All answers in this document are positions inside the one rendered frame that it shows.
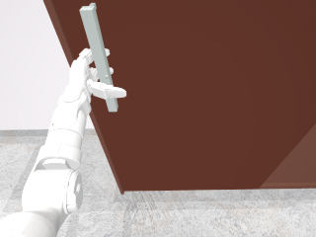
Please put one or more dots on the handle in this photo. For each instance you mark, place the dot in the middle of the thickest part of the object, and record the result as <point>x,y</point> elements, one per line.
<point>93,32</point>

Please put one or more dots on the left robot upper arm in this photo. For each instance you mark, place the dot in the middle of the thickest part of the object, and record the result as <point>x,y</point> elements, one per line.
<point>50,196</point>

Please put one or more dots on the robot left hand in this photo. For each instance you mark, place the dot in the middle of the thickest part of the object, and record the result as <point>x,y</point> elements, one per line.
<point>80,72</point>

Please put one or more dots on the wardrobe door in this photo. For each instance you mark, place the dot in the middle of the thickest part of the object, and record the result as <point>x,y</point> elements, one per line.
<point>218,92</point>
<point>299,166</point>

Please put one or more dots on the left robot forearm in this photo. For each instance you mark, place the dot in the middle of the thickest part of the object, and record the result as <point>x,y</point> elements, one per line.
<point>62,148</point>

